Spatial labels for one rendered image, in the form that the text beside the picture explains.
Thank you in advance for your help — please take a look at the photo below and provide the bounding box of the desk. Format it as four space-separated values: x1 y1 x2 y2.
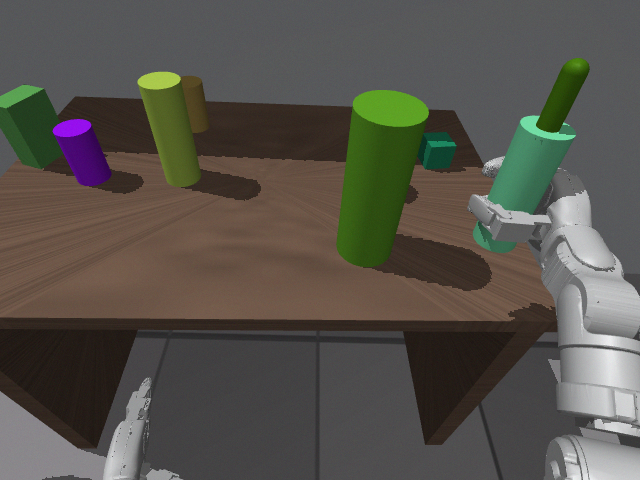
0 96 558 449

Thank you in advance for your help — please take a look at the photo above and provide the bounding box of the right robot hand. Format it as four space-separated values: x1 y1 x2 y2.
467 156 592 252

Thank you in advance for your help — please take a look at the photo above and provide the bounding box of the right robot arm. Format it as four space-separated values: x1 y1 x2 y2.
539 225 640 480

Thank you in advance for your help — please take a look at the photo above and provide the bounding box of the left robot hand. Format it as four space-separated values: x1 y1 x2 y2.
103 378 183 480

